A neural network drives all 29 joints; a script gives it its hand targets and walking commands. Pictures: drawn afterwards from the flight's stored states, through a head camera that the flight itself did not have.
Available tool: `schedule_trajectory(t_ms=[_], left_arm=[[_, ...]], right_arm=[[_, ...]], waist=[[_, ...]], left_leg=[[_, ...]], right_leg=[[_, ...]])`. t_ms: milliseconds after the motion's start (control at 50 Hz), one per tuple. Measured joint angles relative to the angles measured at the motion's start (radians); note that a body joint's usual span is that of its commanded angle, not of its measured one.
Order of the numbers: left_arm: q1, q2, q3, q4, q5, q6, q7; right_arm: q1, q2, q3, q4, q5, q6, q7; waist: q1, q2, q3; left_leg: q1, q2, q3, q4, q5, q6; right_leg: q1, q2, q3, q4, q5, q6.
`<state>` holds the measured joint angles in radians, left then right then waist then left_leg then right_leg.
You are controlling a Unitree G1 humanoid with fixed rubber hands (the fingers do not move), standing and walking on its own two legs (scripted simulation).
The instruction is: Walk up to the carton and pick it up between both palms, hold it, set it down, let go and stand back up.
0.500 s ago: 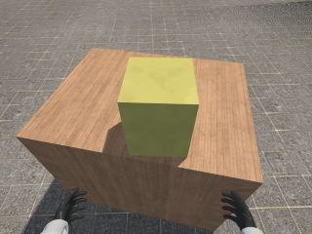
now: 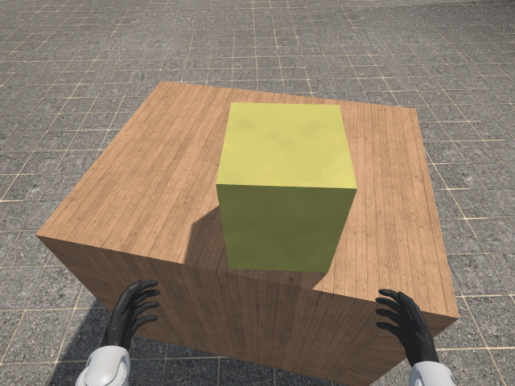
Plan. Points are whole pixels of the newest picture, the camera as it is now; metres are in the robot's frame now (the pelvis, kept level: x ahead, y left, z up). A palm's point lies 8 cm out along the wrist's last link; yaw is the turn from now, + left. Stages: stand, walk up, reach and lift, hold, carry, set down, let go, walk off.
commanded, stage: reach and lift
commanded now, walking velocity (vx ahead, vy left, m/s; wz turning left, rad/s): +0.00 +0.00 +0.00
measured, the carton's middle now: (281, 190) +0.46 +0.00 +0.02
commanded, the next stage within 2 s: none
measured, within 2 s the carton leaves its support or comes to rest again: neither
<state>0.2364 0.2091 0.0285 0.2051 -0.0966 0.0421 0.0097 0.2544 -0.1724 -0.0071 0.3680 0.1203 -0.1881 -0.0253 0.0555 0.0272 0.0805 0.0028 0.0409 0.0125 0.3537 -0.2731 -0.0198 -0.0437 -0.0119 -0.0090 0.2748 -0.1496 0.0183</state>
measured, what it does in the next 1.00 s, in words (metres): stands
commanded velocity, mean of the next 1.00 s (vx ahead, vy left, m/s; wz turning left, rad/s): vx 0.00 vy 0.00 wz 0.00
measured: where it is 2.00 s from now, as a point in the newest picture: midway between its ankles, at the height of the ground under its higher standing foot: outside the picture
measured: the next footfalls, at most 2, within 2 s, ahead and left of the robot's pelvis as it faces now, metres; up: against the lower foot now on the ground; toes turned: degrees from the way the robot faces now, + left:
none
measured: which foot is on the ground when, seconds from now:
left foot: down 0.00-1.00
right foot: down 0.00-1.00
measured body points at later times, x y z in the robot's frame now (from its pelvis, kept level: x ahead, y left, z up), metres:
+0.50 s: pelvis -0.02 -0.01 +0.00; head -0.03 -0.01 +0.45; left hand +0.26 +0.22 +0.02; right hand +0.28 -0.20 +0.01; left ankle -0.05 +0.12 -0.75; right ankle +0.01 -0.14 -0.75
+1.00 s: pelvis -0.01 -0.01 +0.00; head +0.00 +0.00 +0.45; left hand +0.34 +0.22 +0.08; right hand +0.35 -0.19 +0.07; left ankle -0.05 +0.12 -0.75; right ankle +0.01 -0.14 -0.75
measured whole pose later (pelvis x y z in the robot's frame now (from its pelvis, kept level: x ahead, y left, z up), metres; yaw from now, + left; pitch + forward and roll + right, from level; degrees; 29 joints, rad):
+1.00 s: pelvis -0.01 -0.01 +0.00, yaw -1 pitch -2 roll -1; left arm -0.38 0.22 0.13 0.36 -0.13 0.28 0.00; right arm -0.38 -0.23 0.02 0.51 0.27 0.04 -0.11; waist 0.04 0.01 0.06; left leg -0.07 0.04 0.02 0.37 -0.25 -0.02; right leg -0.13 -0.01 0.00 0.30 -0.13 0.02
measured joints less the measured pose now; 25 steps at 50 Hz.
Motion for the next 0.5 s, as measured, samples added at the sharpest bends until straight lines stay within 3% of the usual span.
schedule_trajectory(t_ms=[200, 500], left_arm=[[-0.149, -0.018, -0.019, 0.06, -0.024, -0.007, 0.029], [-0.341, -0.009, 0.006, 0.254, -0.044, -0.091, 0.025]], right_arm=[[-0.137, 0.003, -0.027, 0.006, 0.017, 0.047, 0.007], [-0.336, 0.028, -0.008, 0.14, 0.038, 0.034, -0.027]], waist=[[-0.004, -0.003, -0.026], [-0.006, -0.014, -0.038]], left_leg=[[-0.018, -0.008, 0.002, 0.006, 0.011, 0.005], [-0.064, 0.001, -0.005, 0.027, 0.019, -0.008]], right_leg=[[-0.028, -0.008, 0.004, 0.026, 0.001, 0.002], [-0.087, 0.0, -0.002, 0.078, -0.008, -0.007]])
